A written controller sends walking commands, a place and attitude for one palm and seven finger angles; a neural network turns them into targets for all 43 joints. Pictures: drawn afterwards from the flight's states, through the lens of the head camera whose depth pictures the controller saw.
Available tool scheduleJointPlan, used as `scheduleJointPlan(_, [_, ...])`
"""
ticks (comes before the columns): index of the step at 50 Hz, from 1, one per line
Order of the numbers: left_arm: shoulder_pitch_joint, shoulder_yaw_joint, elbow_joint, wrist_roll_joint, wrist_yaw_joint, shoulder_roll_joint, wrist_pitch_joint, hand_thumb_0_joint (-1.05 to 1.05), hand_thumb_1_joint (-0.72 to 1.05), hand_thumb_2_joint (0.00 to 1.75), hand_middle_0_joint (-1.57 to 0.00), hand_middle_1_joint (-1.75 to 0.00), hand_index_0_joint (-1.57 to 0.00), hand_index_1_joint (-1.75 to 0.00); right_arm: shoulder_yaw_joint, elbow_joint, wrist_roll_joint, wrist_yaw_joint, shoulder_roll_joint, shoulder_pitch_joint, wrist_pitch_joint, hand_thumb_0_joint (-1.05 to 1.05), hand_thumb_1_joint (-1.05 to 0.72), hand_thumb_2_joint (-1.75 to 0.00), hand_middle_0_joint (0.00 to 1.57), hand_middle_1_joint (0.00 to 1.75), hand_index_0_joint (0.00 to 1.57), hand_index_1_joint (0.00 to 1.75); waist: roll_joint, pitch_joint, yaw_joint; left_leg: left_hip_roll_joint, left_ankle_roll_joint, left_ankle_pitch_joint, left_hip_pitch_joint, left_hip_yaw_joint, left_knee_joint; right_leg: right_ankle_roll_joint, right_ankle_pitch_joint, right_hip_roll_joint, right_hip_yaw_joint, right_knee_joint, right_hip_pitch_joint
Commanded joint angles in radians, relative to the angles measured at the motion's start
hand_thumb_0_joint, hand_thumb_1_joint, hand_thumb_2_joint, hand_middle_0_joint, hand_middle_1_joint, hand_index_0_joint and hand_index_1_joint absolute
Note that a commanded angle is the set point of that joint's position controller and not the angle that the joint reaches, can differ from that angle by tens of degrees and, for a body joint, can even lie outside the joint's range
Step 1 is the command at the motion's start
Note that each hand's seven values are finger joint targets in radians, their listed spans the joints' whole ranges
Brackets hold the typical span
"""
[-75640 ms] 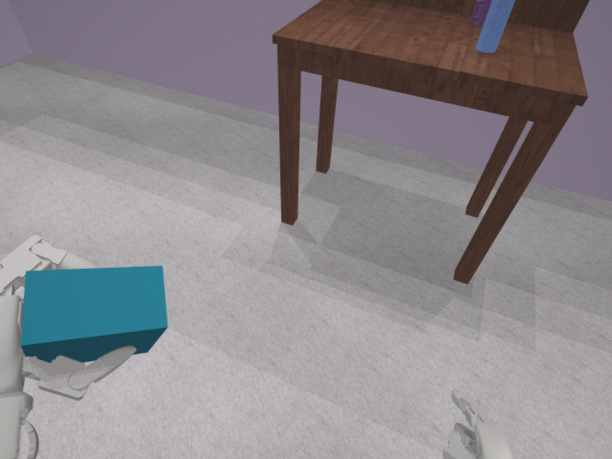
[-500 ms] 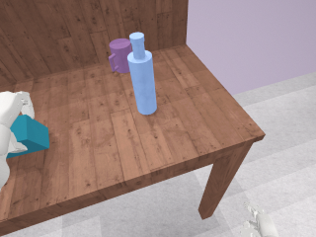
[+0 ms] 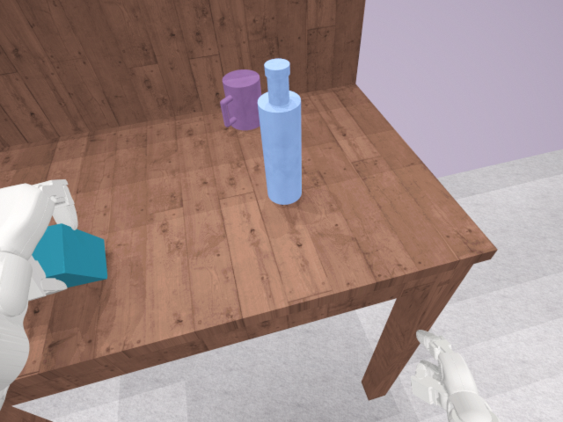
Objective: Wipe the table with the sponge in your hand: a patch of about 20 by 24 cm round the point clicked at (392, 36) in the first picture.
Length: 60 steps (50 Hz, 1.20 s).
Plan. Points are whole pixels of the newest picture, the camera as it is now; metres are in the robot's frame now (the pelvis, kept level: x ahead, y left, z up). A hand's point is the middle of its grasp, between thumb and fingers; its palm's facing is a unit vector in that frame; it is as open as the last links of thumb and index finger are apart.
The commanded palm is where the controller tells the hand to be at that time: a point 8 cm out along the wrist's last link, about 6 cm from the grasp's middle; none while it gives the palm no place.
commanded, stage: wipe back along the first lane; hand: left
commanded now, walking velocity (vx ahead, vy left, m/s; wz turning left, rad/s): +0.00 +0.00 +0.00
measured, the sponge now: (50, 264) +0.25 +0.37 +0.10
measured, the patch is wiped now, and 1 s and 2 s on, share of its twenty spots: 1.00 1.00 1.00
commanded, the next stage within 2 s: lift the sponge slowly off the table in 0.10 s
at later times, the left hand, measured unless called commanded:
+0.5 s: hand (41, 255) +0.22 +0.32 +0.16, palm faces +0.11 -0.03 -0.99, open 9.7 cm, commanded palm +0.18 +0.31 +0.22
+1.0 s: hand (32, 263) +0.21 +0.32 +0.17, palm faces +0.06 -0.02 -1.00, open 9.7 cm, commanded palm +0.17 +0.31 +0.25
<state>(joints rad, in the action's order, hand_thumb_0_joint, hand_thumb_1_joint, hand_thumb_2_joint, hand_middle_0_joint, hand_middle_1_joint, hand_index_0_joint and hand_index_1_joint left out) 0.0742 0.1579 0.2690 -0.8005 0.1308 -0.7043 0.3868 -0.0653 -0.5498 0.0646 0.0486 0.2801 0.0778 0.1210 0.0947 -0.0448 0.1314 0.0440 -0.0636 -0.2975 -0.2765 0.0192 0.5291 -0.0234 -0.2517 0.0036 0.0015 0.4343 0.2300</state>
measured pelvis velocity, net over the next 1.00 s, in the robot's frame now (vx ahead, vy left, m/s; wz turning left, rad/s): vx -0.02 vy -0.03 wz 0.02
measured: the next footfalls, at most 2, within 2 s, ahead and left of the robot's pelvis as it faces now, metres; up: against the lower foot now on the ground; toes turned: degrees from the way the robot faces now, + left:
none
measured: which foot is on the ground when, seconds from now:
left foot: down 0.00-1.00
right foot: down 0.00-1.00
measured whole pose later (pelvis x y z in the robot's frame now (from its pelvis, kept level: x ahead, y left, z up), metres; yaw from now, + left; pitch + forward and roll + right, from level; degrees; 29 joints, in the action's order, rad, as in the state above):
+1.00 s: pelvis -0.02 -0.03 +0.00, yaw +1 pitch -2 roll -1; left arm -0.01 0.10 0.23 -0.77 0.22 -0.75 0.37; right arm -0.08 -0.61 0.05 0.10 0.28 0.06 0.06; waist 0.10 0.02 0.17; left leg 0.02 -0.03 -0.25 -0.19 0.04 0.48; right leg 0.01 -0.23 -0.02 -0.02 0.42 0.15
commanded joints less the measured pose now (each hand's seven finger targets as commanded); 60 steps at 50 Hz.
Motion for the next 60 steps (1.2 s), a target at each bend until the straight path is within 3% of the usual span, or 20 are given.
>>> scheduleJointPlan(1, [0.02, 0.022, 0.106, 0.016, 0.035, -0.131, 0.04, 0.0, 0.1, 1.3, -1.2, -1.6, -1.2, -1.6, 0.049, 0.158, -0.004, 0.004, 0.117, -0.147, -0.052, 0.0, -0.9, -0.9, 0.2, 0.3, 0.2, 0.3, -0.05, -0.163, 0.008, -0.038, 0.038, 0.421, 0.087, 0.052, -0.069, 0.07, 0.258, -0.043, -0.059, -0.007, -0.062])
scheduleJointPlan(4, [0.019, 0.052, 0.18, 0.016, 0.03, -0.164, 0.049, 0.0, 0.1, 1.3, -1.2, -1.6, -1.2, -1.6, 0.045, 0.173, -0.004, 0.004, 0.115, -0.168, -0.062, 0.0, -0.9, -0.9, 0.2, 0.3, 0.2, 0.3, -0.033, -0.194, 0.024, -0.034, 0.036, 0.4, 0.089, 0.054, -0.071, 0.076, 0.247, -0.043, -0.049, 0.003, -0.093])
scheduleJointPlan(5, [0.084, 0.01, 0.145, 0.023, 0.032, -0.103, 0.061, 0.0, 0.1, 1.3, -1.2, -1.6, -1.2, -1.6, 0.043, 0.169, -0.004, 0.003, 0.107, -0.169, -0.062, 0.0, -0.9, -0.9, 0.2, 0.3, 0.2, 0.3, -0.043, -0.157, 0.019, -0.038, 0.037, 0.404, 0.083, 0.052, -0.072, 0.072, 0.243, -0.043, -0.055, 0.001, -0.072])
scheduleJointPlan(9, [0.06, 0.015, 0.235, 0.023, 0.026, -0.114, 0.074, 0.0, 0.1, 1.3, -1.2, -1.6, -1.2, -1.6, 0.041, 0.181, -0.002, 0.002, 0.109, -0.187, -0.069, 0.0, -0.9, -0.9, 0.2, 0.3, 0.2, 0.3, -0.061, -0.174, 0.025, -0.039, 0.037, 0.358, 0.077, 0.059, -0.082, 0.071, 0.219, -0.043, -0.049, 0.004, -0.085])
scheduleJointPlan(12, [-0.017, 0.013, 0.143, 0.012, 0.019, -0.134, 0.091, 0.0, 0.1, 1.3, -1.2, -1.6, -1.2, -1.6, 0.04, 0.149, -0.003, 0.017, 0.117, -0.185, -0.062, 0.0, -0.9, -0.9, 0.2, 0.3, 0.2, 0.3, -0.082, -0.089, 0.011, -0.044, 0.037, 0.267, 0.053, 0.057, -0.104, 0.069, 0.148, -0.044, -0.049, -0.018, -0.036])
scheduleJointPlan(14, [-0.147, 0.036, 0.163, -0.01, 0.01, -0.192, 0.094, 0.0, 0.1, 1.3, -1.2, -1.6, -1.2, -1.6, 0.035, 0.155, -0.003, 0.025, 0.121, -0.187, -0.074, 0.0, -0.9, -0.9, 0.2, 0.3, 0.2, 0.3, -0.054, -0.14, 0.016, -0.034, 0.037, 0.271, 0.068, 0.06, -0.103, 0.08, 0.137, -0.045, -0.039, -0.014, -0.066])
scheduleJointPlan(16, [-0.112, -0.009, 0.132, -0.011, 0.014, -0.137, 0.099, 0.0, 0.1, 1.3, -1.2, -1.6, -1.2, -1.6, 0.036, 0.144, -0.003, 0.028, 0.113, -0.19, -0.073, 0.0, -0.9, -0.9, 0.2, 0.3, 0.2, 0.3, -0.035, -0.124, 0.015, -0.036, 0.041, 0.282, 0.085, 0.06, -0.111, 0.08, 0.143, -0.045, -0.043, -0.019, -0.059])
scheduleJointPlan(19, [-0.186, 0.022, 0.214, -0.031, 0.018, -0.199, 0.092, 0.0, 0.1, 1.3, -1.2, -1.6, -1.2, -1.6, 0.031, 0.158, -0.007, 0.029, 0.109, -0.199, -0.089, 0.0, -0.9, -0.9, 0.2, 0.3, 0.2, 0.3, -0.002, -0.212, 0.028, -0.028, 0.037, 0.333, 0.11, 0.066, -0.099, 0.088, 0.179, -0.044, -0.031, -0.002, -0.11])
scheduleJointPlan(20, [-0.144, -0.004, 0.148, -0.028, 0.022, -0.156, 0.096, 0.0, 0.1, 1.3, -1.2, -1.6, -1.2, -1.6, 0.03, 0.146, -0.008, 0.03, 0.103, -0.2, -0.09, 0.0, -0.9, -0.9, 0.2, 0.3, 0.2, 0.3, -0.021, -0.177, 0.021, -0.029, 0.039, 0.342, 0.108, 0.059, -0.099, 0.087, 0.187, -0.046, -0.036, -0.007, -0.093])
scheduleJointPlan(34, [-0.232, 0.145, 0.228, -0.007, 0.039, -0.326, 0.029, 0.0, 0.1, 1.3, -1.2, -1.6, -1.2, -1.6, 0.024, 0.139, -0.02, 0.038, 0.107, -0.196, -0.091, 0.0, -0.9, -0.9, 0.2, 0.3, 0.2, 0.3, 0.019, -0.194, 0.035, -0.008, 0.026, 0.387, 0.139, 0.04, -0.077, 0.089, 0.24, -0.038, -0.018, -0.029, -0.121])
scheduleJointPlan(36, [-0.193, 0.14, 0.163, 0.003, 0.038, -0.31, 0.023, 0.0, 0.1, 1.3, -1.2, -1.6, -1.2, -1.6, 0.027, 0.126, -0.019, 0.042, 0.108, -0.184, -0.089, 0.0, -0.9, -0.9, 0.2, 0.3, 0.2, 0.3, -0.023, -0.157, 0.027, -0.011, 0.028, 0.367, 0.141, 0.038, -0.08, 0.083, 0.226, -0.039, -0.023, -0.048, -0.098])
scheduleJointPlan(38, [-0.243, 0.158, 0.213, -0.01, 0.035, -0.335, 0.012, 0.0, 0.1, 1.3, -1.2, -1.6, -1.2, -1.6, 0.025, 0.139, -0.011, 0.044, 0.104, -0.225, -0.101, 0.0, -0.9, -0.9, 0.2, 0.3, 0.2, 0.3, 0.019, -0.185, 0.022, -0.008, 0.027, 0.368, 0.166, 0.048, -0.082, 0.097, 0.229, -0.053, 0.028, -0.049, -0.118])
scheduleJointPlan(39, [-0.282, 0.173, 0.225, -0.009, 0.028, -0.366, 0.005, 0.0, 0.1, 1.3, -1.2, -1.6, -1.2, -1.6, 0.028, 0.135, -0.022, 0.047, 0.109, -0.193, -0.1, 0.0, -0.9, -0.9, 0.2, 0.3, 0.2, 0.3, 0.02, -0.221, 0.038, 0.001, 0.023, 0.394, 0.165, 0.039, -0.074, 0.092, 0.246, -0.034, -0.004, -0.041, -0.138])
scheduleJointPlan(41, [-0.279, 0.134, 0.158, -0.004, 0.03, -0.318, 0.001, 0.0, 0.1, 1.3, -1.2, -1.6, -1.2, -1.6, 0.028, 0.12, -0.02, 0.052, 0.106, -0.186, -0.1, 0.0, -0.9, -0.9, 0.2, 0.3, 0.2, 0.3, -0.003, -0.179, 0.022, -0.005, 0.028, 0.373, 0.163, 0.036, -0.084, 0.085, 0.225, -0.037, -0.02, -0.057, -0.11])
scheduleJointPlan(43, [-0.327, 0.154, 0.179, -0.013, 0.03, -0.345, -0.007, 0.0, 0.1, 1.3, -1.2, -1.6, -1.2, -1.6, 0.026, 0.124, -0.009, 0.054, 0.102, -0.227, -0.113, 0.0, -0.9, -0.9, 0.2, 0.3, 0.2, 0.3, 0.037, -0.182, 0.015, -0.002, 0.027, 0.34, 0.179, 0.049, -0.091, 0.099, 0.194, -0.052, 0.035, -0.068, -0.113])
scheduleJointPlan(47, [-0.365, 0.153, 0.134, -0.012, 0.035, -0.367, -0.025, 0.0, 0.1, 1.3, -1.2, -1.6, -1.2, -1.6, 0.031, 0.104, -0.019, 0.061, 0.109, -0.195, -0.112, 0.0, -0.9, -0.9, 0.2, 0.3, 0.2, 0.3, 0.015, -0.172, 0.021, -0.002, 0.026, 0.333, 0.172, 0.038, -0.096, 0.089, 0.186, -0.032, -0.003, -0.072, -0.11])
scheduleJointPlan(48, [-0.392, 0.153, 0.143, -0.015, 0.037, -0.363, -0.022, 0.0, 0.1, 1.3, -1.2, -1.6, -1.2, -1.6, 0.024, 0.115, -0.009, 0.06, 0.102, -0.236, -0.123, 0.0, -0.9, -0.9, 0.2, 0.3, 0.2, 0.3, 0.043, -0.168, 0.011, 0.001, 0.027, 0.311, 0.179, 0.049, -0.101, 0.1, 0.166, -0.046, 0.045, -0.082, -0.114])
scheduleJointPlan(51, [-0.431, 0.135, 0.073, -0.013, 0.042, -0.363, -0.033, 0.0, 0.1, 1.3, -1.2, -1.6, -1.2, -1.6, 0.029, 0.094, -0.02, 0.064, 0.111, -0.201, -0.12, 0.0, -0.9, -0.9, 0.2, 0.3, 0.2, 0.3, 0.01, -0.161, 0.016, -0.001, 0.027, 0.294, 0.165, 0.042, -0.111, 0.09, 0.145, -0.031, -0.004, -0.089, -0.107])
scheduleJointPlan(53, [-0.449, 0.166, 0.093, -0.022, 0.046, -0.395, -0.035, 0.0, 0.1, 1.3, -1.2, -1.6, -1.2, -1.6, 0.027, 0.103, -0.009, 0.062, 0.107, -0.24, -0.13, 0.0, -0.9, -0.9, 0.2, 0.3, 0.2, 0.3, 0.049, -0.181, 0.017, 0.001, 0.028, 0.288, 0.178, 0.052, -0.114, 0.103, 0.139, -0.043, 0.048, -0.087, -0.124])
scheduleJointPlan(60, [-0.481, 0.13, 0.067, -0.014, 0.071, -0.37, -0.031, 0.0, 0.1, 1.3, -1.2, -1.6, -1.2, -1.6, 0.028, 0.098, -0.016, 0.052, 0.106, -0.222, -0.125, 0.0, -0.9, -0.9, 0.2, 0.3, 0.2, 0.3, 0.035, -0.188, 0.027, -0.001, 0.032, 0.301, 0.159, 0.041, -0.124, 0.096, 0.158, -0.022, 0.004, -0.074, -0.133])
